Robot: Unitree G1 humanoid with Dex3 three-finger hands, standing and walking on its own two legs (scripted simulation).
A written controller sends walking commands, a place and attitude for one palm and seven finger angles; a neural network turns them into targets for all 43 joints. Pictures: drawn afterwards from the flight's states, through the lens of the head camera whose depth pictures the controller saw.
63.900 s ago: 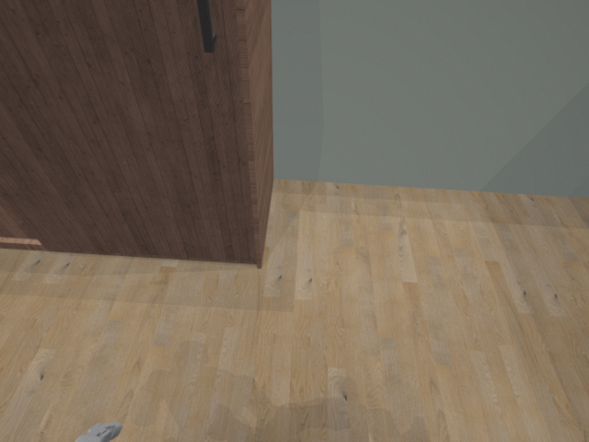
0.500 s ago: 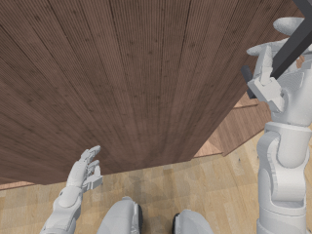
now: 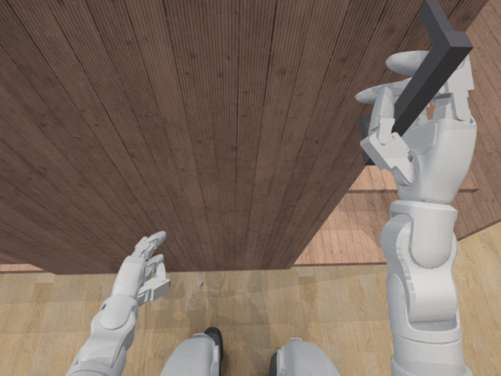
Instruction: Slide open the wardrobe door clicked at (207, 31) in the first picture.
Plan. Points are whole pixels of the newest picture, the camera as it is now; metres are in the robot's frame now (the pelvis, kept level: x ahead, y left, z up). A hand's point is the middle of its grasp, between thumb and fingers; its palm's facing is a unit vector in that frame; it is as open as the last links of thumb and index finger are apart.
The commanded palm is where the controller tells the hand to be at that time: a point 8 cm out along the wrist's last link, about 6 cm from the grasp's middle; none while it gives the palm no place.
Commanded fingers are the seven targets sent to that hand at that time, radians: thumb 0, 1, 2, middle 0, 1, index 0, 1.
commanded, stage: step sideways, sliding the door along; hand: right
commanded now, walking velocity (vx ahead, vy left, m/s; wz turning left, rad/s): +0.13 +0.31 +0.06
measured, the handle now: (397, 97) +0.38 -0.14 +0.23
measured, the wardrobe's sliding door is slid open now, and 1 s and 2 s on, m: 0.43 0.51 0.50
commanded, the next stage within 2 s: stop walking and hold the door there in 0.56 s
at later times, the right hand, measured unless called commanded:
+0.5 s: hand (299, 129) +0.34 -0.03 +0.22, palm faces +0.31 +0.95 -0.05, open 5.7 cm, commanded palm +0.32 -0.01 +0.20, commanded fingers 0.00 -0.90 -0.90 0.45 1.40 0.45 1.40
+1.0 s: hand (304, 129) +0.35 -0.04 +0.21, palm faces +0.53 +0.82 -0.22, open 5.8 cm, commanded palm +0.31 -0.07 +0.19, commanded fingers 0.00 -0.90 -0.90 0.45 1.40 0.45 1.40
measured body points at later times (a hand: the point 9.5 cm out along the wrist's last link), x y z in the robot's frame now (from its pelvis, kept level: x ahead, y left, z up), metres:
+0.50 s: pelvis -0.06 +0.14 -0.01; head +0.03 +0.15 +0.43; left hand +0.15 +0.36 -0.12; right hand +0.32 -0.08 +0.22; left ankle -0.06 +0.28 -0.73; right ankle -0.04 +0.00 -0.72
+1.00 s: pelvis -0.05 +0.25 +0.00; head -0.01 +0.29 +0.44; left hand +0.11 +0.53 -0.11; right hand +0.31 -0.08 +0.23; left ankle -0.02 +0.39 -0.73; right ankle -0.03 +0.13 -0.70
